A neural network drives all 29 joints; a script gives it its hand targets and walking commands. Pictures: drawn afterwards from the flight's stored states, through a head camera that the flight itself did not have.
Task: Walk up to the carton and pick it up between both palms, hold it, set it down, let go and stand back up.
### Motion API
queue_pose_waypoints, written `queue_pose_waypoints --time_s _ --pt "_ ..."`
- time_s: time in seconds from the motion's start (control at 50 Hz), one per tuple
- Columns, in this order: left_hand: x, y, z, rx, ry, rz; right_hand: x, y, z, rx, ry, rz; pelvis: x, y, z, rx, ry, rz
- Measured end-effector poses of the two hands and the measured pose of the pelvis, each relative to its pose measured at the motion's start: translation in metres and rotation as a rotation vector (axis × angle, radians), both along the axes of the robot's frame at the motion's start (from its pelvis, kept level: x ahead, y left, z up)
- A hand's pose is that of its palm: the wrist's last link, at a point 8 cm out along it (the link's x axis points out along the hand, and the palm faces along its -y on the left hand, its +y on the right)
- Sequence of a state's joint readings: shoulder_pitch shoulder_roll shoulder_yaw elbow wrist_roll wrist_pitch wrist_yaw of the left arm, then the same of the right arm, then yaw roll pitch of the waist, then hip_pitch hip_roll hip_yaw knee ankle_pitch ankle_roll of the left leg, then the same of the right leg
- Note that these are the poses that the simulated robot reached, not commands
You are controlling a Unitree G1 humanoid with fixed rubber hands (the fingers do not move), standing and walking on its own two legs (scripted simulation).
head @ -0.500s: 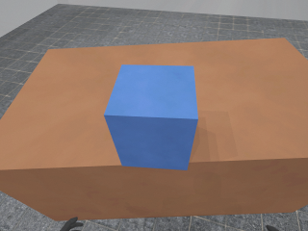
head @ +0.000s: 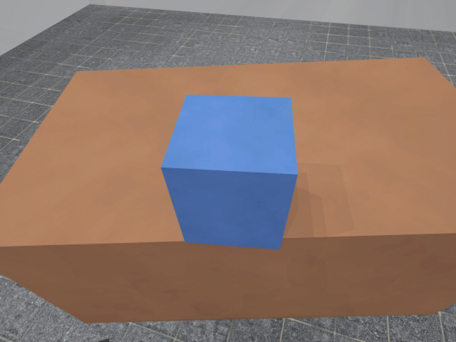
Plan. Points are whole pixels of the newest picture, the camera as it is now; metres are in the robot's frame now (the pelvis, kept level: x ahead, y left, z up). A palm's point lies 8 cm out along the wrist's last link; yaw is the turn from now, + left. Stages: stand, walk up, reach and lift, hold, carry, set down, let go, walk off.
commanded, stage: stand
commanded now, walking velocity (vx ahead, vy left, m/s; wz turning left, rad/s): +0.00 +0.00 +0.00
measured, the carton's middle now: (234, 174) +0.44 +0.03 +0.03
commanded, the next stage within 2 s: walk up in 0.22 s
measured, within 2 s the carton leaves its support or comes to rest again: neither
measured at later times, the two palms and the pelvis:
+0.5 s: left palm out of the picture +0.08 +0.30 -0.11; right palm out of the picture +0.07 -0.30 -0.11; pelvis +0.01 +0.00 +0.00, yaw +0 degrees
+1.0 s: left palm out of the picture +0.15 +0.29 -0.13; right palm (417, 322) +0.19 -0.31 -0.10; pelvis +0.08 -0.01 -0.02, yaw -1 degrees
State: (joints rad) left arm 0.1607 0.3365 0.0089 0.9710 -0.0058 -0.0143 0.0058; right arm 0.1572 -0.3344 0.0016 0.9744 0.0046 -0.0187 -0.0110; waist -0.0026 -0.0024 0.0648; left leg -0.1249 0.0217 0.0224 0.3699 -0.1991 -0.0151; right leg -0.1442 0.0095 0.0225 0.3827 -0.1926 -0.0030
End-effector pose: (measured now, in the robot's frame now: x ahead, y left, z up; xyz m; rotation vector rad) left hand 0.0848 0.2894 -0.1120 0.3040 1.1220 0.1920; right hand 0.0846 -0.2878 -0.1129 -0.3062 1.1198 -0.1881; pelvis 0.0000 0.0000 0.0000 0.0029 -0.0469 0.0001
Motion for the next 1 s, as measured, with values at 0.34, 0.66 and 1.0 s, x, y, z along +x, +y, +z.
queue_pose_waypoints --time_s 0.34,0.66,1.0 --pt "-0.012 0.004 -0.001 0.009 0.039 0.023 -0.014 -0.003 -0.004 0.000 0.054 -0.008 0.002 0.000 0.001 0.000 0.013 0.006" --pt "0.020 -0.002 -0.001 0.041 0.005 -0.026 -0.013 -0.036 -0.003 -0.051 0.055 -0.029 0.035 -0.018 -0.010 -0.003 0.022 0.002" --pt "0.065 -0.001 -0.015 0.019 0.036 -0.025 0.110 -0.017 0.014 -0.068 -0.119 0.065 0.080 -0.013 -0.015 0.002 0.009 -0.013"
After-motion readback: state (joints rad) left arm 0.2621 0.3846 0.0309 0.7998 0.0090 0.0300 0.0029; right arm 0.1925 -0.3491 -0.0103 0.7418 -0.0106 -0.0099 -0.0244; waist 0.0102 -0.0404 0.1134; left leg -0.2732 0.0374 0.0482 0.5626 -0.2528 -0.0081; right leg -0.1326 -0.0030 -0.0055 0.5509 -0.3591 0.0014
